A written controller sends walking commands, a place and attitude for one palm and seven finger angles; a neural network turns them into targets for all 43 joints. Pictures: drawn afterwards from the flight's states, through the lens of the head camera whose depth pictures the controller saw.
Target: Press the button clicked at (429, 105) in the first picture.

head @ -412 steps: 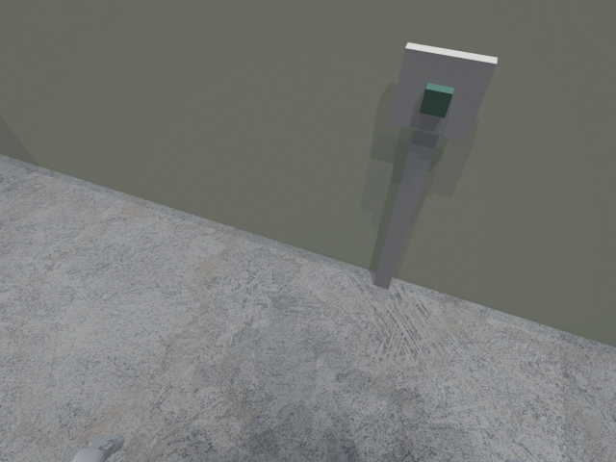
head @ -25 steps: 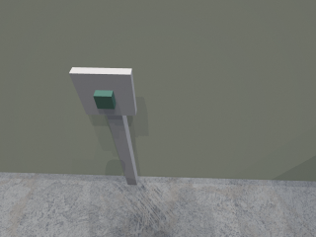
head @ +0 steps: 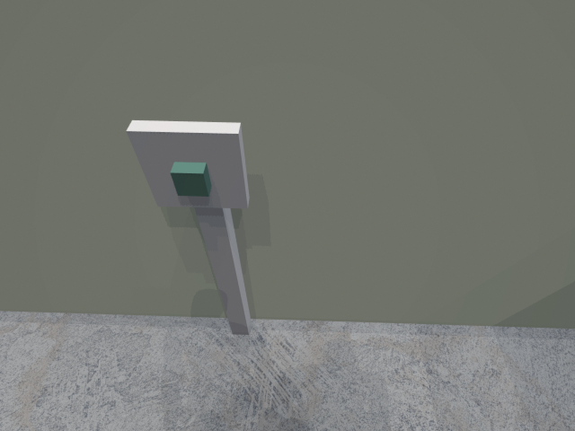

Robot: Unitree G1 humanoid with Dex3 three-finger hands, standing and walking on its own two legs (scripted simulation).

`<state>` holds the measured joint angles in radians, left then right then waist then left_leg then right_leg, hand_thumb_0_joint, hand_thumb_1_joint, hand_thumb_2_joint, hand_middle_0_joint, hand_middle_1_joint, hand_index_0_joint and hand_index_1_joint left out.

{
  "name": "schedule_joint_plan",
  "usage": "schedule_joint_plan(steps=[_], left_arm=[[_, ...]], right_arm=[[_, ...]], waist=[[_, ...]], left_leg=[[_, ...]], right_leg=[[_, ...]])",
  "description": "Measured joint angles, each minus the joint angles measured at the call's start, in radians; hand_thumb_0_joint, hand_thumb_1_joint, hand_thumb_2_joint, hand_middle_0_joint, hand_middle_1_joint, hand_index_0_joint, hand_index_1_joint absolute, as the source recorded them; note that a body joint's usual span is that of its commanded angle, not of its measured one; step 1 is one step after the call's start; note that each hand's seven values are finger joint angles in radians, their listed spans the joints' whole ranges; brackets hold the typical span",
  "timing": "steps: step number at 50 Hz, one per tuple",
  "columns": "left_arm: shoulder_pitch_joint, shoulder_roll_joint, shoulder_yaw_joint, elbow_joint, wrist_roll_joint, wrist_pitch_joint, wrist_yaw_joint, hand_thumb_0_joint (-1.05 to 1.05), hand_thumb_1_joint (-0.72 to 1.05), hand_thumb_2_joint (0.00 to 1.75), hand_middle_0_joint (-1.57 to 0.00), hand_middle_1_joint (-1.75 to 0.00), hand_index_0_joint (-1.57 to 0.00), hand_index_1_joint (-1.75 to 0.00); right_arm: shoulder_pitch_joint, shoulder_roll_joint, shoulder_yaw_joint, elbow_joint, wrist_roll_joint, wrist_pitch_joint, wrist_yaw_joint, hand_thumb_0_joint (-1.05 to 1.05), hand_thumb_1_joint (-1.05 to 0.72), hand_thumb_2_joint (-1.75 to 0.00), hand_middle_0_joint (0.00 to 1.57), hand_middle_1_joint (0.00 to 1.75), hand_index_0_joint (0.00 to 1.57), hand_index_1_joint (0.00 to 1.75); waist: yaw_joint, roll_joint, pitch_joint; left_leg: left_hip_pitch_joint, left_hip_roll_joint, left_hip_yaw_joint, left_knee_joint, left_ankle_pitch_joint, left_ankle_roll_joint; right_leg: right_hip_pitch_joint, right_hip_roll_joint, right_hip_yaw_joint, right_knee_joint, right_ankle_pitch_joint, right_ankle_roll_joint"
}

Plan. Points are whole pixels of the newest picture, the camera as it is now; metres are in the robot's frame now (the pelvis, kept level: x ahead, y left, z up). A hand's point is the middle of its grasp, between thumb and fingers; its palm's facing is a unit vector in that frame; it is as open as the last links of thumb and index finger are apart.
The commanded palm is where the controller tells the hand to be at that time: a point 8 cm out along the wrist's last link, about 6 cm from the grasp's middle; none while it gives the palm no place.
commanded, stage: raise the hand and make a fist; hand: left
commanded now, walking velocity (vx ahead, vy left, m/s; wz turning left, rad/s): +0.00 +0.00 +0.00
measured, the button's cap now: (192, 178) +0.50 +0.21 +0.05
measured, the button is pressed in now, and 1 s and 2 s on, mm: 0 0 0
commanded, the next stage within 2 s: aim a knuckle at the button in 2.00 s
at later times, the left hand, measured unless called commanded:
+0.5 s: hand out of the picture +0.13 +0.17 -0.06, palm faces +0.09 -1.00 +0.00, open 4.8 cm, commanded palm +0.11 +0.23 -0.03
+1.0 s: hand (134, 391) +0.17 +0.21 -0.01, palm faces +0.04 -1.00 -0.05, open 3.1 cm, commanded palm +0.13 +0.27 +0.00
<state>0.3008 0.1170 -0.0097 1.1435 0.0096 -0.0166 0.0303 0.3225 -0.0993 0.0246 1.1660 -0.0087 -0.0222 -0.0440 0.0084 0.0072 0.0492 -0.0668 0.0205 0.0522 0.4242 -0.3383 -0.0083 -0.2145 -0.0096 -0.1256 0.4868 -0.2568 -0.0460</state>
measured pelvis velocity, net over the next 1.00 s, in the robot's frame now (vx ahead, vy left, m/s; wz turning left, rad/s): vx -0.05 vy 0.03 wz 0.00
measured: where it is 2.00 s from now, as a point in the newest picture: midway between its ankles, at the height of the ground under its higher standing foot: outside the picture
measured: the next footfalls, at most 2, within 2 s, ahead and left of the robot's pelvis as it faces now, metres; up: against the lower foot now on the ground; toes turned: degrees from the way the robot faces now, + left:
none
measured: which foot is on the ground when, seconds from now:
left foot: down 0.00-1.00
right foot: down 0.00-1.00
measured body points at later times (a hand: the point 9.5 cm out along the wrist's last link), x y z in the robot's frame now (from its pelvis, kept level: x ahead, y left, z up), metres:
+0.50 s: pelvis -0.05 +0.01 -0.08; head +0.00 +0.02 +0.37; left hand +0.12 +0.22 -0.05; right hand +0.20 -0.23 -0.09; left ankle -0.07 +0.12 -0.74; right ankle +0.01 -0.09 -0.74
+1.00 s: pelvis -0.05 +0.03 -0.06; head +0.02 +0.04 +0.38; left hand +0.16 +0.27 +0.00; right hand +0.11 -0.22 -0.14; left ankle -0.07 +0.12 -0.74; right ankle +0.01 -0.09 -0.74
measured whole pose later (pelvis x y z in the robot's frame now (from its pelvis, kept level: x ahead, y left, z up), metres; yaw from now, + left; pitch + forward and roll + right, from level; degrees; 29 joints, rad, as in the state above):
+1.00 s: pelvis -0.05 +0.03 -0.06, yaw +0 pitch +12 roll -2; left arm 0.47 0.21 0.13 -0.13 -0.24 -0.36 -0.16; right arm 0.30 -0.26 0.01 0.51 0.02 -0.20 -0.04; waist -0.02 0.01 -0.10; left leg -0.70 0.01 0.03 1.03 -0.55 0.04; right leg -0.79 -0.06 -0.12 0.96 -0.38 -0.01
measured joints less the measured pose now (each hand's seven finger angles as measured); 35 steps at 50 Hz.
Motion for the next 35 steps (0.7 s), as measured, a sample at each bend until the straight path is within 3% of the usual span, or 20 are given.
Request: schedule_joint_plan(steps=[1,3,7,11,16,18,21,24,28,32,35], left_arm=[[-0.001,-0.002,-0.001,0.001,0.002,-0.008,0.007,0.01,0.92,0.9,-0.2,-0.3,-0.2,-0.3],[0.117,0.022,-0.014,-0.329,-0.056,0.108,0.043,0.04,0.96,0.9,-0.21,-0.3,-0.2,-0.3],[0.214,0.063,-0.014,-0.787,-0.133,0.047,0.114,0.07,0.99,0.9,-0.24,-0.34,-0.23,-0.34],[0.107,0.056,0.018,-0.982,-0.153,-0.137,0.056,0.05,0.96,0.9,-0.3,-0.41,-0.29,-0.41],[0.03,-0.006,0.071,-1.037,-0.218,-0.463,-0.177,0.02,0.94,0.9,-0.41,-0.53,-0.41,-0.54],[0.057,-0.015,0.071,-1.058,-0.217,-0.515,-0.234,0.02,0.93,0.9,-0.46,-0.59,-0.46,-0.59],[0.129,-0.004,0.053,-1.098,-0.202,-0.47,-0.238,0.01,0.91,0.9,-0.55,-0.67,-0.54,-0.68],[0.198,0.018,0.05,-1.132,-0.182,-0.42,-0.187,0.01,0.91,0.9,-0.63,-0.76,-0.63,-0.77],[0.232,0.048,0.076,-1.203,-0.183,-0.45,-0.143,0.02,0.9,0.9,-0.74,-0.88,-0.73,-0.89],[0.163,0.068,0.083,-1.246,-0.206,-0.468,-0.194,0.02,0.9,0.9,-0.85,-1.0,-0.84,-1.01],[0.103,0.082,0.081,-1.243,-0.219,-0.397,-0.246,0.02,0.9,0.9,-0.93,-1.09,-0.92,-1.1]], right_arm=[[-0.003,-0.003,-0.002,-0.005,0.003,0.003,0.004,0.0,-0.9,-0.9,0.2,0.3,0.2,0.3],[0.027,-0.022,0.006,-0.097,0.018,-0.053,-0.006,0.01,-0.9,-0.9,0.2,0.3,0.2,0.3],[0.051,-0.108,-0.026,-0.228,0.054,-0.202,-0.042,0.04,-0.93,-0.9,0.2,0.3,0.2,0.3],[-0.027,-0.182,-0.056,-0.374,0.035,-0.269,-0.033,0.03,-0.93,-0.9,0.2,0.3,0.2,0.3],[-0.148,-0.2,-0.101,-0.555,0.023,-0.27,0.034,0.02,-0.92,-0.9,0.2,0.3,0.2,0.3],[-0.182,-0.201,-0.111,-0.626,0.025,-0.242,0.05,0.02,-0.91,-0.9,0.2,0.3,0.19,0.3],[-0.208,-0.197,-0.111,-0.717,0.034,-0.187,0.051,0.02,-0.91,-0.9,0.19,0.3,0.19,0.3],[-0.206,-0.179,-0.092,-0.771,0.03,-0.158,0.039,0.01,-0.91,-0.9,0.19,0.3,0.19,0.3],[-0.182,-0.142,-0.04,-0.77,0.016,-0.157,0.03,0.01,-0.9,-0.9,0.2,0.3,0.19,0.3],[-0.156,-0.108,0.02,-0.712,0.015,-0.163,0.028,0.01,-0.9,-0.9,0.2,0.3,0.2,0.3],[-0.124,-0.084,0.048,-0.675,0.027,-0.152,0.024,0.01,-0.9,-0.9,0.2,0.3,0.2,0.3]], waist=[[0.001,0.005,0.0],[0.01,0.012,0.001],[-0.01,0.044,-0.045],[-0.036,0.036,-0.108],[-0.036,-0.033,-0.175],[-0.027,-0.053,-0.183],[-0.005,-0.068,-0.177],[0.016,-0.062,-0.17],[0.033,-0.037,-0.163],[0.034,-0.007,-0.153],[0.022,0.008,-0.147]], left_leg=[[-0.022,0.005,0.001,0.028,-0.003,0.0],[-0.034,0.01,0.012,0.046,-0.022,0.004],[-0.105,-0.013,-0.002,0.1,-0.031,0.011],[-0.272,-0.027,-0.005,0.234,-0.064,0.019],[-0.487,-0.012,0.023,0.453,-0.148,0.014],[-0.548,-0.008,0.024,0.53,-0.176,0.007],[-0.608,-0.006,0.019,0.61,-0.21,0.013],[-0.656,-0.004,-0.001,0.661,-0.229,0.016],[-0.714,0.001,-0.038,0.717,-0.244,0.017],[-0.752,0.001,-0.061,0.751,-0.249,0.019],[-0.75,0.001,-0.058,0.741,-0.243,0.023]], right_leg=[[-0.007,0.003,-0.002,0.0,0.003,0.002],[-0.031,0.01,0.011,0.022,0.002,0.002],[-0.094,-0.021,0.002,0.081,-0.021,0.011],[-0.254,-0.046,0.002,0.201,-0.047,0.014],[-0.481,-0.042,0.034,0.405,-0.106,0.0],[-0.545,-0.041,0.04,0.479,-0.131,-0.004],[-0.602,-0.043,0.038,0.548,-0.158,-0.005],[-0.633,-0.046,0.019,0.579,-0.169,-0.006],[-0.661,-0.048,-0.018,0.599,-0.175,-0.007],[-0.679,-0.05,-0.04,0.607,-0.172,-0.004],[-0.675,-0.049,-0.037,0.59,-0.161,0.0]])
